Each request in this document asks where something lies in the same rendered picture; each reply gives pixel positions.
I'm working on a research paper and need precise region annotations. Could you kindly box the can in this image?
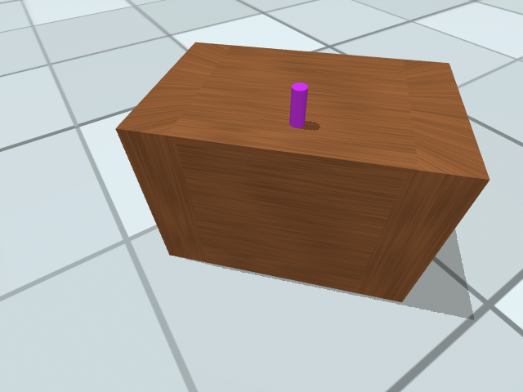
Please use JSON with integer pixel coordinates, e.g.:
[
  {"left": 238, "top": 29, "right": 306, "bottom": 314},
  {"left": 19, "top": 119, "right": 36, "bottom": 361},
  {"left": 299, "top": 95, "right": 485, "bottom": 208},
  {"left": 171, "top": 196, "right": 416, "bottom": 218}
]
[{"left": 289, "top": 82, "right": 308, "bottom": 128}]

